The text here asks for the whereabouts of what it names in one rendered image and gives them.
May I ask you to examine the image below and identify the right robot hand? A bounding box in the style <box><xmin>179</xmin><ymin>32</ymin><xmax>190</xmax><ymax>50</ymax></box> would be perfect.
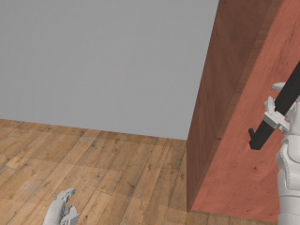
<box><xmin>262</xmin><ymin>82</ymin><xmax>300</xmax><ymax>137</ymax></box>

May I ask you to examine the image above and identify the left robot hand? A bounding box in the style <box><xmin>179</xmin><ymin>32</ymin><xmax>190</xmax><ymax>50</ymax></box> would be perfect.
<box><xmin>43</xmin><ymin>187</ymin><xmax>80</xmax><ymax>225</ymax></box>

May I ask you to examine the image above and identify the robot right forearm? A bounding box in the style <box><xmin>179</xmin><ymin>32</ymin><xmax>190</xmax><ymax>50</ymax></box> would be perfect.
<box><xmin>276</xmin><ymin>135</ymin><xmax>300</xmax><ymax>225</ymax></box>

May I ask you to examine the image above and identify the wardrobe door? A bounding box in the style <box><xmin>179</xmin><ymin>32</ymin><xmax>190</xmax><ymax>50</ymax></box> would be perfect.
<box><xmin>191</xmin><ymin>0</ymin><xmax>300</xmax><ymax>223</ymax></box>

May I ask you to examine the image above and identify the handle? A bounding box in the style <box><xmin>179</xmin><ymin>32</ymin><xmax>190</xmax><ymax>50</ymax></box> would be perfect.
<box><xmin>248</xmin><ymin>60</ymin><xmax>300</xmax><ymax>150</ymax></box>

